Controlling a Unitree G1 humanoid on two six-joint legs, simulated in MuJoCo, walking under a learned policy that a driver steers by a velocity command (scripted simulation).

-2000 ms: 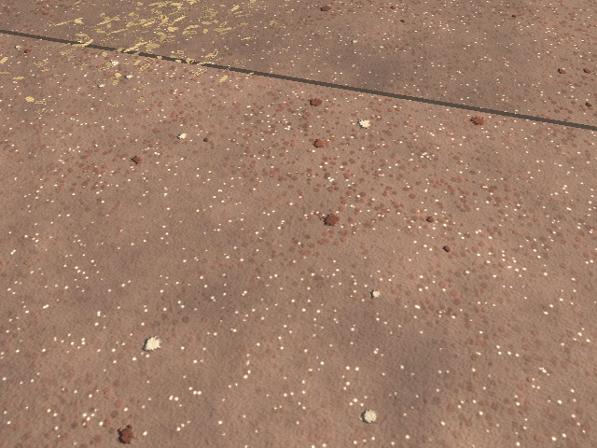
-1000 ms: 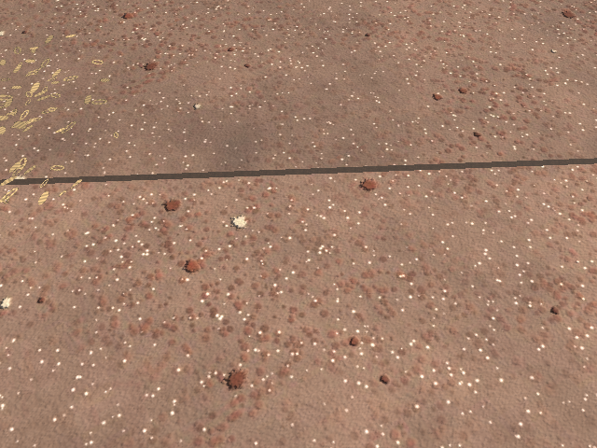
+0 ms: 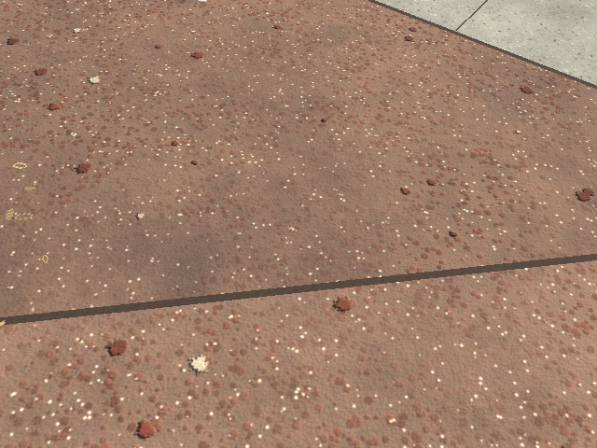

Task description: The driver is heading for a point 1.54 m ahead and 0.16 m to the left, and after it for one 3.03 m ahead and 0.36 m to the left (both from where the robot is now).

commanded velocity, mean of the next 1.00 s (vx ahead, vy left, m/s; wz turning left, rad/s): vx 0.17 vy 0.00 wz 0.34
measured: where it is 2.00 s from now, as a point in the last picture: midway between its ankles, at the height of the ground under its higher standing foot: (243, 371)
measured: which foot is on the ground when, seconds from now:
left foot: down 0.00-0.44, up 0.46-0.80, down 0.82-1.00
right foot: up 0.00-0.42, down 0.44-0.82, up 0.84-1.00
